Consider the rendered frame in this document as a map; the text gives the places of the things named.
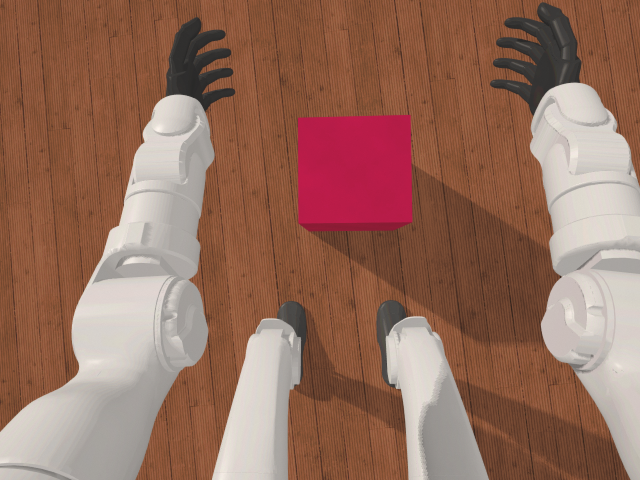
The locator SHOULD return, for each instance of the left robot shin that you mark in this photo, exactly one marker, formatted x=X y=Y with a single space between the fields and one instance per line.
x=271 y=323

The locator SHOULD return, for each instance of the left robot forearm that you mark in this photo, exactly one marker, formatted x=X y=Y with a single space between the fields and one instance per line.
x=157 y=232

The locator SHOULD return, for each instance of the right robot shin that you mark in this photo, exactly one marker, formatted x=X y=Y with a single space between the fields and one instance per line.
x=415 y=321

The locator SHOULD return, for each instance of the right robot forearm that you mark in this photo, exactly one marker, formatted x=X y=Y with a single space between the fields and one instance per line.
x=592 y=192

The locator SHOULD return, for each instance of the right robot hand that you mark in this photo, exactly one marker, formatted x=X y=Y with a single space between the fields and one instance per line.
x=556 y=58

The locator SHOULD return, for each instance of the carton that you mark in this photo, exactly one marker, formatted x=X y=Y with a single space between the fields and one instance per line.
x=354 y=173

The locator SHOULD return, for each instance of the left robot hand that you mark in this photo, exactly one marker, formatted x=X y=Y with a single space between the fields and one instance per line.
x=184 y=66

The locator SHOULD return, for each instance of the robot left upper arm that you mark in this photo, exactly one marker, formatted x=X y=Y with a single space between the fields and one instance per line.
x=132 y=337

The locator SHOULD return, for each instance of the robot right upper arm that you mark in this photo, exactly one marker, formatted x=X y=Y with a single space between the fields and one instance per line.
x=592 y=322

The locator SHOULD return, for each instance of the robot shin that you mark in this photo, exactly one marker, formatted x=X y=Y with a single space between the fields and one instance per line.
x=415 y=321
x=271 y=323

